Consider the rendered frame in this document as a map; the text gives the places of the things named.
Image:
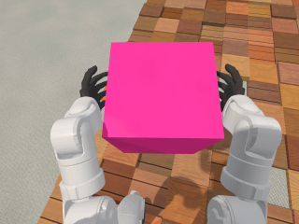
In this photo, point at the right robot hand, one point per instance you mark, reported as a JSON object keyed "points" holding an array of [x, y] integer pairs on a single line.
{"points": [[233, 87]]}

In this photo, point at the carton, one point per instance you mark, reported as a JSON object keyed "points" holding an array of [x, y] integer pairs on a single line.
{"points": [[162, 98]]}

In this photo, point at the robot left thigh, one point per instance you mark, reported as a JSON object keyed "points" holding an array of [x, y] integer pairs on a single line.
{"points": [[131, 209]]}

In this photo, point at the robot right forearm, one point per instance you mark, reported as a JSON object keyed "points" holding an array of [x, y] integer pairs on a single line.
{"points": [[253, 149]]}

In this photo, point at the left robot hand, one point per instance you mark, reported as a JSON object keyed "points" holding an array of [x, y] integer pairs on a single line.
{"points": [[89, 89]]}

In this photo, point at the robot left upper arm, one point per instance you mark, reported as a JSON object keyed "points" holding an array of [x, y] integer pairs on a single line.
{"points": [[97, 210]]}

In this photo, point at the robot right upper arm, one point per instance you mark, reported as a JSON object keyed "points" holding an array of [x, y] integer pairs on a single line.
{"points": [[224, 209]]}

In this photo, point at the robot left forearm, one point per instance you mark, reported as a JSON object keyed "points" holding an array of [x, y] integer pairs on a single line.
{"points": [[75, 150]]}

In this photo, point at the left robot shin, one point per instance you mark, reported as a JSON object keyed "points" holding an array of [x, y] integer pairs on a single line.
{"points": [[133, 192]]}

